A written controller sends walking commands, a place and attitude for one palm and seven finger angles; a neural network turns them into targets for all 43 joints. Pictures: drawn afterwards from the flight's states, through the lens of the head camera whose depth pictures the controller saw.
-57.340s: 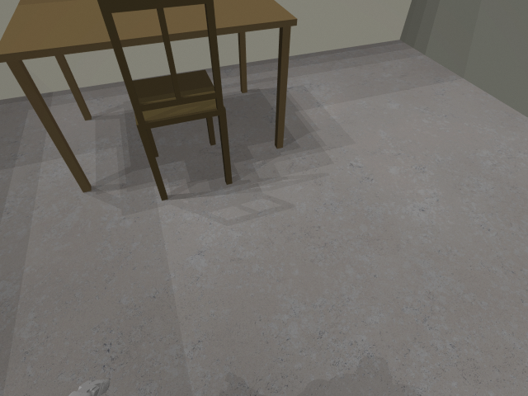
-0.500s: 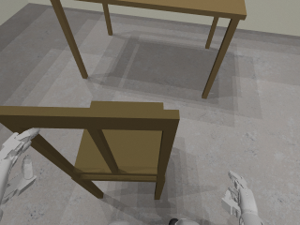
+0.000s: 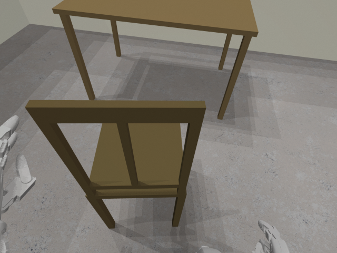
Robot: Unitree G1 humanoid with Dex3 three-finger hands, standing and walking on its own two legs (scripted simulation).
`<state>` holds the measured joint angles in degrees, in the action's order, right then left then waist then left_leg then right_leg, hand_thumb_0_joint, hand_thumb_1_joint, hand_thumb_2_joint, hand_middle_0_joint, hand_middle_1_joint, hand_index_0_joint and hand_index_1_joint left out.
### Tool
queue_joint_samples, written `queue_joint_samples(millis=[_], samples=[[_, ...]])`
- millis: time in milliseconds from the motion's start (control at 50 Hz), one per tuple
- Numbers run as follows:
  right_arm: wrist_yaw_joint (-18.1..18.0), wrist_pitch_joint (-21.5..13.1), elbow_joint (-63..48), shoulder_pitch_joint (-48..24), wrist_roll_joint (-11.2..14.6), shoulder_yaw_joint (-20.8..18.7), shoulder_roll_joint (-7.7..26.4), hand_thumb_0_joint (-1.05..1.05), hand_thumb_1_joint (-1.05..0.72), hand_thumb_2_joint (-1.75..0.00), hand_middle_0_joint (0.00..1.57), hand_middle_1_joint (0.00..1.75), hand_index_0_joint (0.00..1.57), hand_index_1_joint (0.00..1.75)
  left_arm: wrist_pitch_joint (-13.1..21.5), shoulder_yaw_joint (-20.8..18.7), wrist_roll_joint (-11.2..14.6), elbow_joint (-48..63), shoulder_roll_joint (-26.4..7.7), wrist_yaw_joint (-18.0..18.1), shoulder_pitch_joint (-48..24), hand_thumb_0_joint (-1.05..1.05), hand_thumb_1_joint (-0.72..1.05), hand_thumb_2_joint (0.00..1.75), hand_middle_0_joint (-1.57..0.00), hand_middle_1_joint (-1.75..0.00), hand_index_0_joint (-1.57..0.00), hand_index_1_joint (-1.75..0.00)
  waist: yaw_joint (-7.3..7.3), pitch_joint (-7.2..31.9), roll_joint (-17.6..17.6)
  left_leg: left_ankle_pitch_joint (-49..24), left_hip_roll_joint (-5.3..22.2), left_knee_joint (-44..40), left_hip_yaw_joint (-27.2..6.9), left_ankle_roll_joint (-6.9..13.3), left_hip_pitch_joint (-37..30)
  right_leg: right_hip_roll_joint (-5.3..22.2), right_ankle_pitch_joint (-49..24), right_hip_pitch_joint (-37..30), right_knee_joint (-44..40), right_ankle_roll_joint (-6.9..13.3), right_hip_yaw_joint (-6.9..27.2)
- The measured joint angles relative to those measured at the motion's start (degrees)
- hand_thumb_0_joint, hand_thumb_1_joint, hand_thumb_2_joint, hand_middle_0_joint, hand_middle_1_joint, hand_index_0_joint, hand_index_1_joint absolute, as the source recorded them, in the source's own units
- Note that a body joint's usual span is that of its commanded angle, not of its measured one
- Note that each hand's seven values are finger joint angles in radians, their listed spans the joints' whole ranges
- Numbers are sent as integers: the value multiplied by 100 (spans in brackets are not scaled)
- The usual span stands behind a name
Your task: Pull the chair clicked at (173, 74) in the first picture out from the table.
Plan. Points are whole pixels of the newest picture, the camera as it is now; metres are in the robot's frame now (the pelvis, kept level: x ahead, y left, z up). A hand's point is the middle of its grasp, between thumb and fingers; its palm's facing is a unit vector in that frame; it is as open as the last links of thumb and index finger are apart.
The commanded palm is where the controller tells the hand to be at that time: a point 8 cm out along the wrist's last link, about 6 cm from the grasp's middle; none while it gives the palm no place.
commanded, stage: step back with the hand held close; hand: left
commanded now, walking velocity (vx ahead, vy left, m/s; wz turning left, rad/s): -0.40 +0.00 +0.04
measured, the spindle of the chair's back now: (129, 158) +0.38 +0.12 -0.04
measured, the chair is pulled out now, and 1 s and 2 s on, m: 0.72 0.72 0.72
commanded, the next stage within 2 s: stop stepping back and stand still in 0.18 s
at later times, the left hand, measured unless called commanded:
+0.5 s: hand out of the picture +0.10 +0.22 +0.17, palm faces +0.28 -0.77 -0.58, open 7.4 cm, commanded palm +0.06 +0.26 +0.18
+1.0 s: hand out of the picture +0.01 +0.25 +0.19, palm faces +0.40 -0.74 -0.54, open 7.4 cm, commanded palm -0.04 +0.28 +0.18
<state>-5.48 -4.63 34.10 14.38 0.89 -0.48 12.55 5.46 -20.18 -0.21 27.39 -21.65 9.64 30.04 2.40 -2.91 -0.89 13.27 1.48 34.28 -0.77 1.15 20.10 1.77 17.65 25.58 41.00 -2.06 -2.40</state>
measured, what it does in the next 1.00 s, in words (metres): walks backwards: right foot, then left foot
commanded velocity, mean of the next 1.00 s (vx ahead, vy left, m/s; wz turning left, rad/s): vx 0.05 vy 0.00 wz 0.01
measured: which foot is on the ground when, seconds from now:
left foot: down 0.00-0.30, up 0.32-0.44, down 0.46-1.00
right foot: up 0.00-0.16, down 0.18-0.76, up 0.78-0.98, down 1.00-1.00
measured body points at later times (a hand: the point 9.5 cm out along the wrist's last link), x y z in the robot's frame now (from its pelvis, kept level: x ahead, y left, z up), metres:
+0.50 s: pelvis -0.10 -0.03 +0.00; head -0.09 -0.03 +0.45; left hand +0.08 +0.25 +0.20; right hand +0.05 -0.29 -0.08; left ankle -0.06 +0.10 -0.73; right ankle -0.16 -0.15 -0.73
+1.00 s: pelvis -0.18 -0.01 +0.01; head -0.19 -0.02 +0.46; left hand -0.02 +0.28 +0.22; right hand -0.06 -0.22 -0.09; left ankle -0.11 +0.10 -0.73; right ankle -0.23 -0.10 -0.73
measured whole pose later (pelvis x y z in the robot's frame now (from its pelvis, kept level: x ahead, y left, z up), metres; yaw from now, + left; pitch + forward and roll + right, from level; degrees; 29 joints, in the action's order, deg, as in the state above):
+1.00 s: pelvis -0.18 -0.01 +0.01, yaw -1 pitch +0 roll +0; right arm -3.9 -6.2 36.5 16.8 0.5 1.7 7.3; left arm 12.1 -26.1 2.0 29.0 -27.0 8.4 35.0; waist 0.5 1.9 -0.8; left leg 8.4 -0.5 24.5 -0.3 0.8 18.8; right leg -0.5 24.2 8.5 27.5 1.5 -6.6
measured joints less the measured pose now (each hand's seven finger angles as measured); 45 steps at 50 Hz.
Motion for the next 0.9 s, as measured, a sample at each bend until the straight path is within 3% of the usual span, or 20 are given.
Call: queue_joint_samples(millis=[40,120,160,220,300,320,360,400,460,500,540,600,680,740,780,820,860,900], samples=[[30,-130,-3,169,-25,-50,-90,1,-90,-90,20,30,20,29,211,-187,-1,521,-253,-24,158,2,88,90,-22,-30,-22,-30,14,64,-14,-72,51,-40,-192,-45,181,-112,50,-228,418,23,-30],[99,-363,247,155,-59,-58,-237,1,-90,-90,20,30,20,30,835,-1019,122,1060,-712,62,555,1,88,90,-22,-30,-22,-30,-238,356,124,-229,99,-195,-75,-95,539,-84,379,-1072,-241,126,-15],[123,-462,402,-91,-129,-56,-266,1,-90,-90,20,30,20,30,1019,-1252,170,875,-748,76,488,1,89,90,-21,-30,-21,-30,-360,344,139,-385,116,-330,78,-114,673,-52,350,-1426,-742,163,88],[199,-541,504,-690,-191,-69,-223,1,-90,-90,20,30,20,30,1060,-1162,187,297,-582,4,75,1,89,90,-21,-30,-21,-30,-520,-6,-22,-688,233,-516,323,-161,790,-34,458,-1671,-1529,114,175],[285,-361,368,-1147,-108,-126,-23,1,-90,-90,20,30,20,30,799,-398,206,-15,-237,-281,-210,1,89,90,-20,-30,-21,-30,-388,-547,-728,-1093,574,-574,120,-195,813,-422,-49,-1809,-1901,71,66],[296,-269,327,-1126,-47,-127,-33,1,-90,-90,20,30,20,30,772,-251,227,103,-230,-356,-77,1,89,90,-21,-30,-21,-30,-355,-557,-703,-996,529,-295,77,-181,855,-415,-71,-1795,-1844,102,75],[293,-64,218,-953,97,-109,-117,1,-90,-90,20,30,20,30,769,-124,254,414,-277,-452,387,1,89,90,-21,-30,-21,-30,-280,-416,-384,-57,218,611,45,-148,890,-238,33,-1685,-1588,144,157],[256,87,83,-681,166,-72,-170,1,-90,-90,20,30,20,30,743,-214,253,644,-392,-451,896,1,88,90,-22,-30,-22,-30,-196,-142,-43,408,-26,936,134,-98,699,-59,130,-1609,-1435,154,224],[121,110,-66,-318,174,-57,-52,1,-90,-90,20,30,20,30,683,-491,297,681,-552,-273,1266,1,88,90,-22,-30,-22,-30,-79,248,75,-443,-56,-182,225,-22,-106,-25,303,-1506,-1087,126,188],[57,44,28,-257,177,-156,-17,1,-90,-90,20,30,20,30,660,-608,326,406,-630,-182,989,1,88,90,-22,-30,-22,-30,-63,318,208,-33,-171,-443,225,-95,-336,94,497,-1409,-687,101,171],[67,1,134,-239,162,-195,50,1,-90,-90,20,30,20,29,604,-590,298,6,-516,-154,551,1,88,90,-22,-30,-22,-30,-139,309,239,-22,-207,-411,232,-129,-404,134,456,-1475,-650,96,174],[88,-76,221,-139,131,-218,213,1,-90,-90,19,29,20,29,496,-413,233,-398,-182,-164,102,1,88,90,-22,-30,-22,-30,-112,364,-110,-134,-38,-277,-17,-131,-321,-71,130,-1725,-1085,137,-68],[153,-23,332,8,100,-222,212,1,-90,-90,19,29,20,29,549,-147,209,-314,110,-156,69,1,89,90,-21,-30,-21,-30,-161,457,-86,556,-81,522,-108,-43,-73,-109,-92,-1699,-1242,160,-140],[111,49,297,137,42,-159,204,1,-90,-90,20,30,20,29,564,-21,148,-76,172,-119,130,1,89,90,-21,-30,-21,-30,-144,534,-20,805,-48,188,-99,17,-279,-95,-52,-1438,-1036,168,-192],[42,44,292,101,15,-128,84,1,-90,-90,20,30,20,29,588,-91,114,-22,77,-79,34,1,89,90,-21,-30,-21,-30,-136,388,123,184,-123,50,-53,28,-226,-54,393,-1180,-563,209,-98],[5,-2,259,88,8,-78,-107,1,-90,-90,19,30,20,29,565,-240,91,-53,-69,-59,-28,1,88,90,-21,-30,-21,-30,-143,267,204,-53,-152,-110,17,55,-252,-133,758,-843,318,225,37],[33,-80,249,143,-20,-30,-286,1,-90,-90,19,29,20,29,531,-359,87,-95,-225,-75,-65,1,88,90,-21,-30,-21,-30,-62,254,154,-206,-163,-417,-69,75,-288,-225,817,-647,1001,253,-18],[103,-142,265,212,-16,37,-409,1,-90,-90,19,29,20,29,542,-427,123,-45,-330,-94,-19,1,88,90,-21,-30,-21,-30,-42,295,66,-338,-145,-762,-126,79,-328,-261,780,-727,935,270,-168]])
